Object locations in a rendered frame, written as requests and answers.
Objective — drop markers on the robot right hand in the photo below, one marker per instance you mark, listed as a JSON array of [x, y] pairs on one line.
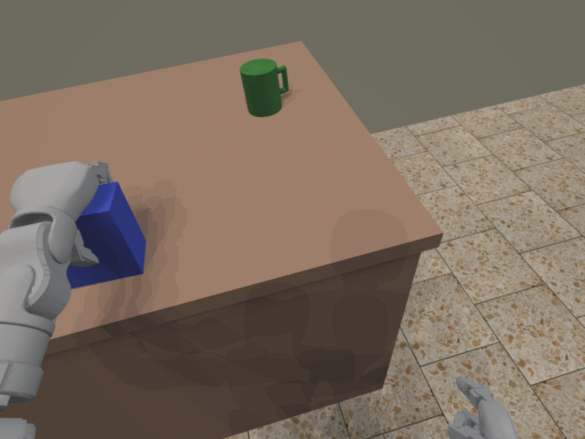
[[493, 422]]

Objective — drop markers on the table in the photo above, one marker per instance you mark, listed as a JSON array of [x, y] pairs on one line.
[[280, 252]]

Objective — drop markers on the robot left forearm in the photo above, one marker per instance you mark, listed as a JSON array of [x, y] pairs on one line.
[[35, 253]]

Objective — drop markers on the sponge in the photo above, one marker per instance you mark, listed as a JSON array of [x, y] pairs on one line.
[[109, 229]]

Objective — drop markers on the robot left hand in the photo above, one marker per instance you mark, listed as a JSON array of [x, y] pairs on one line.
[[68, 187]]

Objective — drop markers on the robot left upper arm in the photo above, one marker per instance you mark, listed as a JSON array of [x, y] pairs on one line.
[[16, 428]]

